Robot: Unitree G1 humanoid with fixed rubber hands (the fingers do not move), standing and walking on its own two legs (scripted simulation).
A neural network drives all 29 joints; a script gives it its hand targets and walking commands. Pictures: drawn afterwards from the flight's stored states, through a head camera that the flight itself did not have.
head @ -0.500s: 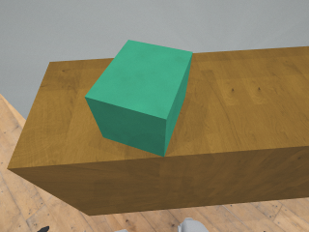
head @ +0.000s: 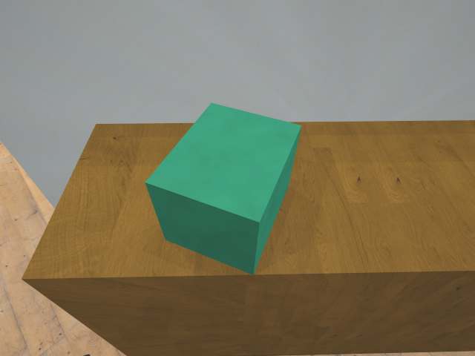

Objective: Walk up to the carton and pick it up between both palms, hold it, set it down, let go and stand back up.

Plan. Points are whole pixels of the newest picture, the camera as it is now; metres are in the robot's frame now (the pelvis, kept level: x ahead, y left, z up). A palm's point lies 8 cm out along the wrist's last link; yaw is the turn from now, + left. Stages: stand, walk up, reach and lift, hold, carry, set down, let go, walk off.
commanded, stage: walk up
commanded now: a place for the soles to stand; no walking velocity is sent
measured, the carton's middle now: (231, 184) +0.42 +0.01 +0.05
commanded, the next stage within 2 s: none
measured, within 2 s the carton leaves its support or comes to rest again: neither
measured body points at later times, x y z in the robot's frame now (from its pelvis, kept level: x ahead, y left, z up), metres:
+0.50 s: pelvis -0.03 +0.02 -0.01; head +0.03 +0.01 +0.44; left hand +0.06 +0.33 -0.13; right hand +0.09 -0.29 -0.14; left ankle -0.05 +0.14 -0.71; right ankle +0.03 -0.12 -0.74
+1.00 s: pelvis -0.07 +0.08 -0.02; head -0.03 +0.08 +0.43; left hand -0.01 +0.40 -0.14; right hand +0.02 -0.23 -0.14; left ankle -0.07 +0.18 -0.74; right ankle -0.08 -0.04 -0.74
